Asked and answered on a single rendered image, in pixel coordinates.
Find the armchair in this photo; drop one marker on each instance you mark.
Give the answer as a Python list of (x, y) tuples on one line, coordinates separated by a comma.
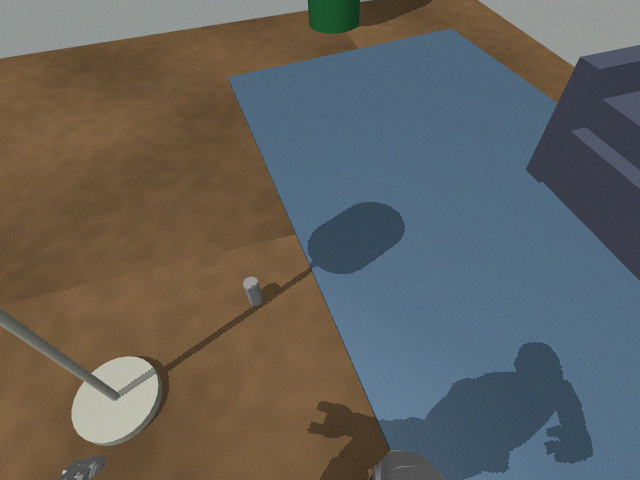
[(589, 153)]

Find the floor lamp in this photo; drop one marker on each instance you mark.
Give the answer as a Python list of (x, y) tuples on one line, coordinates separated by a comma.
[(115, 402)]

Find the can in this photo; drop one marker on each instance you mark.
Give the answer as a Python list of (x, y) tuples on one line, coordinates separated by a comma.
[(253, 291)]

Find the left robot hand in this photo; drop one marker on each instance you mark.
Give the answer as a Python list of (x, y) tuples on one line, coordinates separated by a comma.
[(83, 470)]

